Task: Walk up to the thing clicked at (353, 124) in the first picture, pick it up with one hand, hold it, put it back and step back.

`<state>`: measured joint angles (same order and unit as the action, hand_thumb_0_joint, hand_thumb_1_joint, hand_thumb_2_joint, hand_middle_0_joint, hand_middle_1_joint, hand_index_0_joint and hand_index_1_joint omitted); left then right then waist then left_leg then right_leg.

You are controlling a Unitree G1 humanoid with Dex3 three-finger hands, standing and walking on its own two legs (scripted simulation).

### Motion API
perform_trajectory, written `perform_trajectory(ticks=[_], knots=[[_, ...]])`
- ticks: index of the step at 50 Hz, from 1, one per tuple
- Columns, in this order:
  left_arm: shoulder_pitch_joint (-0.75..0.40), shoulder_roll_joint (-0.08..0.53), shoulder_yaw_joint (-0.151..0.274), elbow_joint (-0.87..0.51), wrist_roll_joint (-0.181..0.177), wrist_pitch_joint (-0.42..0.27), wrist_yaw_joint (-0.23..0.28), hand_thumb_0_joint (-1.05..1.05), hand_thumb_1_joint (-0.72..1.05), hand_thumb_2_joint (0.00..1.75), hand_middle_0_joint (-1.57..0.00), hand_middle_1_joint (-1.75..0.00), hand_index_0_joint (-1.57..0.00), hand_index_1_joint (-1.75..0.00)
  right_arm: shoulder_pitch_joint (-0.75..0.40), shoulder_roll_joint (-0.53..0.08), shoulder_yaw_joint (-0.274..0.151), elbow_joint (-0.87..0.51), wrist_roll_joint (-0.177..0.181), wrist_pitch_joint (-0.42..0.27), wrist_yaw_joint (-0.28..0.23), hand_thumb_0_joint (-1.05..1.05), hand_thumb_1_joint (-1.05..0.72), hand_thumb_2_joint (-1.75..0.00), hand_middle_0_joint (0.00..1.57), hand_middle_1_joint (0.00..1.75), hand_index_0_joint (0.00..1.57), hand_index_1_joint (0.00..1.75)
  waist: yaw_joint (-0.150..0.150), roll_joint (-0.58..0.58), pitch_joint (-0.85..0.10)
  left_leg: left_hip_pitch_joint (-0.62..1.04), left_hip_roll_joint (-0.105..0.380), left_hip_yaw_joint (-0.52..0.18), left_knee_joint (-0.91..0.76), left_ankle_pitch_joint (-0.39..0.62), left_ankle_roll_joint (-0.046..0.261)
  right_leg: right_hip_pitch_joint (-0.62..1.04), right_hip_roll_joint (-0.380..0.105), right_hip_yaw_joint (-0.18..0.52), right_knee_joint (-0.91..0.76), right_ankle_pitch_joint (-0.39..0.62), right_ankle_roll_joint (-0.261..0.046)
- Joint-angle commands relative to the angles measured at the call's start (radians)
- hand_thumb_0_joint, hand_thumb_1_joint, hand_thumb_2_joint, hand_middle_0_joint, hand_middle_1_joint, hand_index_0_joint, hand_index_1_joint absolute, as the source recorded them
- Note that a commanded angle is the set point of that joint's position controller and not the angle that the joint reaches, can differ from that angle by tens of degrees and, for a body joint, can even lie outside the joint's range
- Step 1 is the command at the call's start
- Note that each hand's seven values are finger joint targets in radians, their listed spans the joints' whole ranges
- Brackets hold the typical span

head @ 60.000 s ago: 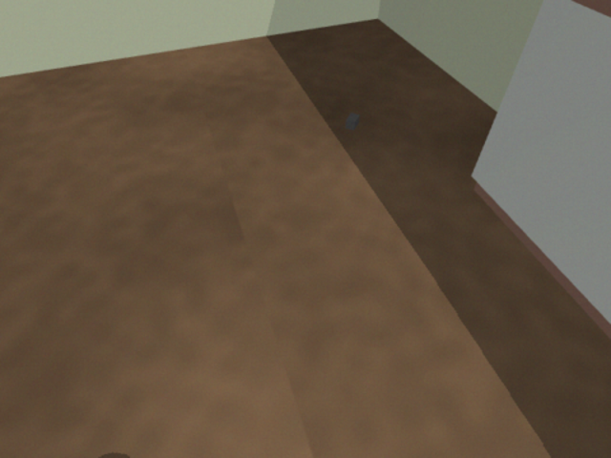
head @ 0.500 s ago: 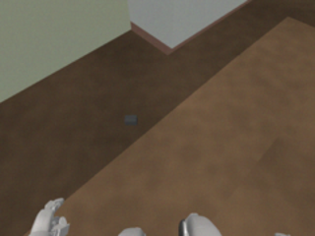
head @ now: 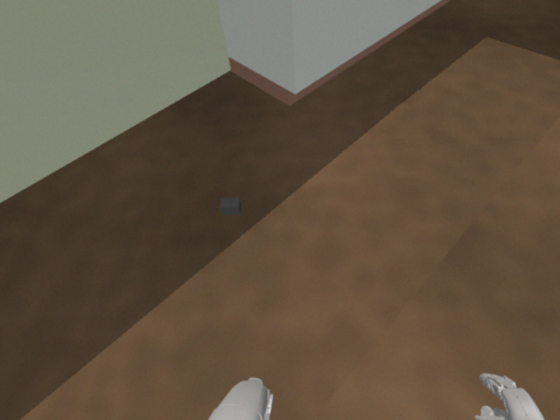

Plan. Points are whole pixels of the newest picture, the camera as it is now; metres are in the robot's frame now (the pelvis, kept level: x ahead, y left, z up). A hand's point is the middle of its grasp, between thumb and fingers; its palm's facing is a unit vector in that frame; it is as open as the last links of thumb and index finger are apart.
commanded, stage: step back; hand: left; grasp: from above
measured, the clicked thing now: (230, 206) +1.00 +0.34 -0.73
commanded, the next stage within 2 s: stand in 1.08 s
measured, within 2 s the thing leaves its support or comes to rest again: neither
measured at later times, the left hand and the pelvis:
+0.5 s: hand out of the picture -0.02 +0.27 -0.14, palm faces +0.10 -0.91 -0.40, open 7.4 cm; pelvis -0.05 -0.01 +0.00, yaw +5 degrees
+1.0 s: hand out of the picture +0.03 +0.31 -0.15, palm faces +0.13 -0.92 -0.37, open 7.4 cm; pelvis -0.01 +0.03 +0.00, yaw +6 degrees
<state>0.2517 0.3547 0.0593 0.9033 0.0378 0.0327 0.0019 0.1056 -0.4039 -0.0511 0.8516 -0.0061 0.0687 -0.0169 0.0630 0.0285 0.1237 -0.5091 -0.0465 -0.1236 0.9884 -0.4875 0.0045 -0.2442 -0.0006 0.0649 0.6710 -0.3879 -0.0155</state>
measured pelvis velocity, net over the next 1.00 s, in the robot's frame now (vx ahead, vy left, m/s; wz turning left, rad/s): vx -0.01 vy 0.03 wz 0.10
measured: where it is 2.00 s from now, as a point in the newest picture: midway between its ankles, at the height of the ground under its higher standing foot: outside the picture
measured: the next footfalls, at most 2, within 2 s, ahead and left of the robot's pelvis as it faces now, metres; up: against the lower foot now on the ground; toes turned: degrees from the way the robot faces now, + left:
left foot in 0.20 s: -0.02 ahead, +0.13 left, +0.00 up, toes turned +3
left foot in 0.82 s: +0.06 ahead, +0.17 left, +0.00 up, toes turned +8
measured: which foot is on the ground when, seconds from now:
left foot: up 0.00-0.18, down 0.20-0.50, up 0.52-0.80, down 0.82-1.00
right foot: down 0.00-1.00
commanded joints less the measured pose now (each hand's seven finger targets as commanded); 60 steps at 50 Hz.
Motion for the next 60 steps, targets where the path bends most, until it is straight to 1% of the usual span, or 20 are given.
perform_trajectory(ticks=[1, 6, 10, 11, 12, 13, 14, 16, 23, 24, 25, 26, 27, 31, 38, 40, 42, 44, 51, 60], knots=[[-0.117, 0.261, 0.077, -0.098, 0.002, -0.052, 0.033, 0.0, 0.9, 0.9, -0.2, -0.3, -0.2, -0.3, 0.032, -0.145, -0.033, -0.04, -0.001, -0.038, -0.011, 0.0, -0.9, -0.9, 0.2, 0.3, 0.2, 0.3, -0.069, -0.151, -0.084, -0.001, -0.048, -0.032, 0.121, 0.056, -0.005, -0.009, -0.167, 0.106, -0.198, 0.425, -0.123], [-0.015, 0.284, 0.09, -0.085, 0.013, -0.061, 0.026, 0.0, 0.9, 0.9, -0.2, -0.3, -0.2, -0.3, -0.006, -0.145, -0.036, -0.032, -0.02, -0.059, 0.005, 0.0, -0.9, -0.9, 0.2, 0.3, 0.2, 0.3, 0.011, -0.226, -0.105, 0.018, 0.029, 0.039, -0.212, -0.035, -0.029, 0.132, -0.223, 0.206, -0.262, 0.02, -0.17], [-0.088, 0.285, 0.069, -0.101, 0.0, -0.044, 0.014, 0.0, 0.9, 0.9, -0.2, -0.3, -0.2, -0.3, 0.121, -0.157, -0.061, 0.042, -0.036, -0.079, 0.018, 0.0, -0.9, -0.9, 0.2, 0.3, 0.2, 0.3, -0.07, -0.196, -0.127, 0.389, 0.025, 0.1, -0.621, 0.125, 0.014, -0.085, -0.225, 0.167, -0.199, -0.066, -0.126], [-0.06, 0.227, 0.051, -0.096, -0.002, -0.042, 0.014, 0.0, 0.9, 0.9, -0.2, -0.3, -0.2, -0.3, 0.142, -0.179, -0.076, 0.059, -0.044, -0.085, 0.017, 0.0, -0.9, -0.9, 0.2, 0.3, 0.2, 0.3, -0.073, -0.079, -0.141, 0.508, 0.057, -0.006, -0.655, 0.114, 0.035, -0.196, -0.165, 0.097, -0.077, -0.058, -0.085], [-0.041, 0.164, 0.037, -0.096, -0.015, -0.044, 0.012, 0.0, 0.9, 0.9, -0.2, -0.3, -0.2, -0.3, 0.148, -0.235, -0.088, 0.055, -0.057, -0.091, 0.014, 0.0, -0.9, -0.9, 0.2, 0.3, 0.2, 0.3, -0.071, 0.145, -0.15, 0.559, 0.248, -0.327, -0.742, -0.057, 0.099, -0.352, -0.044, -0.012, 0.128, -0.137, -0.021], [-0.109, 0.224, 0.052, -0.084, -0.017, -0.048, 0.019, 0.0, 0.9, 0.9, -0.2, -0.3, -0.2, -0.3, 0.099, -0.312, -0.091, 0.03, -0.047, -0.092, 0.019, 0.0, -0.9, -0.9, 0.2, 0.3, 0.2, 0.3, -0.094, 0.15, -0.085, 0.349, 0.376, -0.496, -0.795, -0.33, 0.225, -0.336, -0.022, -0.058, 0.199, -0.19, -0.007], [-0.128, 0.284, 0.068, -0.067, -0.011, -0.056, 0.014, 0.0, 0.9, 0.9, -0.2, -0.3, -0.2, -0.3, 0.047, -0.311, -0.092, 0.027, -0.036, -0.093, 0.025, 0.0, -0.9, -0.9, 0.2, 0.3, 0.2, 0.3, -0.081, 0.118, -0.014, 0.155, 0.393, -0.474, -0.819, -0.388, 0.253, -0.215, -0.048, -0.009, 0.252, -0.192, -0.011], [-0.073, 0.242, 0.062, -0.046, -0.021, -0.064, -0.001, 0.0, 0.9, 0.9, -0.2, -0.3, -0.2, -0.3, -0.006, -0.206, -0.059, 0.017, -0.047, -0.098, 0.027, 0.0, -0.9, -0.9, 0.2, 0.3, 0.2, 0.3, -0.041, 0.084, 0.004, 0.205, 0.26, -0.241, -0.76, -0.18, 0.183, -0.189, -0.053, -0.013, 0.149, -0.114, -0.013], [0.041, 0.206, 0.069, 0.045, -0.005, -0.088, 0.006, 0.0, 0.9, 0.9, -0.2, -0.3, -0.2, -0.3, 0.004, -0.17, -0.052, 0.021, -0.024, -0.065, 0.037, 0.0, -0.9, -0.9, 0.2, 0.3, 0.2, 0.3, -0.004, 0.106, -0.061, 0.036, 0.161, -0.057, -0.565, -0.17, 0.096, 0.201, 0.037, -0.129, -0.211, 0.063, -0.011], [0.089, 0.235, 0.078, 0.058, 0.002, -0.093, 0.014, 0.0, 0.9, 0.9, -0.2, -0.3, -0.2, -0.3, 0.024, -0.127, -0.041, 0.015, -0.022, -0.062, 0.034, 0.0, -0.9, -0.9, 0.2, 0.3, 0.2, 0.3, 0.015, -0.004, -0.078, -0.03, 0.108, -0.013, -0.403, -0.133, 0.065, 0.272, -0.032, 0.012, -0.287, -0.025, -0.027], [0.112, 0.324, 0.099, 0.05, 0.017, -0.101, 0.021, 0.0, 0.9, 0.9, -0.2, -0.3, -0.2, -0.3, -0.004, -0.082, -0.029, -0.015, -0.02, -0.065, 0.03, 0.0, -0.9, -0.9, 0.2, 0.3, 0.2, 0.3, 0.042, -0.198, -0.085, -0.191, -0.037, 0.036, -0.158, -0.102, 0.023, 0.278, -0.262, 0.42, -0.479, -0.349, -0.116], [0.028, 0.378, 0.111, 0.022, 0.019, -0.101, 0.022, 0.0, 0.9, 0.9, -0.2, -0.3, -0.2, -0.3, 0.005, -0.148, -0.048, 0.004, -0.031, -0.064, 0.018, 0.0, -0.9, -0.9, 0.2, 0.3, 0.2, 0.3, 0.023, -0.124, -0.013, -0.13, 0.016, -0.037, -0.034, -0.082, 0.012, 0.079, -0.425, 0.57, -0.54, -0.518, -0.197], [-0.049, 0.379, 0.111, -0.007, 0.014, -0.104, 0.022, 0.0, 0.9, 0.9, -0.2, -0.3, -0.2, -0.3, 0.064, -0.196, -0.064, 0.025, -0.03, -0.07, 0.017, 0.0, -0.9, -0.9, 0.2, 0.3, 0.2, 0.3, -0.017, -0.091, 0.031, -0.081, 0.067, -0.068, -0.002, -0.043, 0.012, -0.006, -0.449, 0.579, -0.524, -0.504, -0.244], [-0.06, 0.271, 0.078, 0.001, -0.005, -0.124, 0.021, 0.0, 0.9, 0.9, -0.2, -0.3, -0.2, -0.3, 0.118, -0.151, -0.056, 0.069, -0.026, -0.083, 0.029, 0.0, -0.9, -0.9, 0.2, 0.3, 0.2, 0.3, -0.048, -0.087, -0.048, 0.0, 0.069, -0.042, -0.077, 0.081, -0.001, 0.077, -0.25, 0.195, -0.411, 0.01, -0.144], [-0.076, 0.264, 0.056, -0.005, -0.018, -0.096, 0.019, 0.0, 0.9, 0.9, -0.2, -0.3, -0.2, -0.3, 0.084, -0.112, -0.042, 0.073, -0.02, -0.095, 0.023, 0.0, -0.9, -0.9, 0.2, 0.3, 0.2, 0.3, -0.049, -0.205, -0.109, 0.242, 0.046, 0.17, -0.431, 0.236, -0.007, 0.036, -0.215, -0.015, -0.161, 0.647, -0.116], [-0.074, 0.246, 0.045, -0.012, -0.026, -0.079, 0.018, 0.0, 0.9, 0.9, -0.2, -0.3, -0.2, -0.3, 0.109, -0.128, -0.048, 0.097, -0.022, -0.099, 0.012, 0.0, -0.9, -0.9, 0.2, 0.3, 0.2, 0.3, -0.066, -0.147, -0.137, 0.336, 0.035, 0.169, -0.529, 0.421, 0.013, 0.015, -0.165, -0.044, -0.045, 0.623, -0.071], [-0.062, 0.182, 0.026, -0.029, -0.039, -0.068, 0.016, 0.0, 0.9, 0.9, -0.2, -0.3, -0.2, -0.3, 0.11, -0.213, -0.063, 0.093, -0.029, -0.108, 0.0, 0.0, -0.9, -0.9, 0.2, 0.3, 0.2, 0.3, -0.065, 0.059, -0.221, 0.408, 0.262, -0.103, -0.556, 0.62, 0.101, -0.071, -0.056, -0.08, 0.112, 0.324, -0.006], [-0.042, 0.211, 0.026, 0.018, -0.044, -0.043, 0.022, 0.0, 0.9, 0.9, -0.2, -0.3, -0.2, -0.3, 0.009, -0.266, -0.066, 0.075, -0.016, -0.103, 0.002, 0.0, -0.9, -0.9, 0.2, 0.3, 0.2, 0.3, -0.048, 0.121, -0.194, 0.24, 0.387, -0.231, -0.626, 0.364, 0.243, 0.006, -0.026, -0.069, 0.126, -0.15, -0.006], [-0.053, 0.261, 0.038, 0.076, -0.023, -0.074, 0.025, 0.0, 0.9, 0.9, -0.2, -0.3, -0.2, -0.3, -0.082, -0.145, -0.022, 0.091, -0.001, -0.086, 0.004, 0.0, -0.9, -0.9, 0.2, 0.3, 0.2, 0.3, -0.042, 0.028, -0.179, 0.197, 0.167, 0.041, -0.43, 0.417, 0.04, 0.095, -0.128, 0.085, -0.212, 0.277, -0.048], [-0.16, 0.214, -0.011, 0.119, -0.037, -0.076, 0.007, 0.0, 0.9, 0.9, -0.2, -0.3, -0.2, -0.3, -0.075, -0.155, -0.004, 0.167, -0.003, -0.112, 0.015, 0.0, -0.9, -0.9, 0.2, 0.3, 0.2, 0.3, -0.066, -0.025, -0.189, 0.424, 0.193, 0.04, -0.565, 0.64, 0.032, 0.103, -0.116, 0.01, -0.274, 0.436, -0.005]])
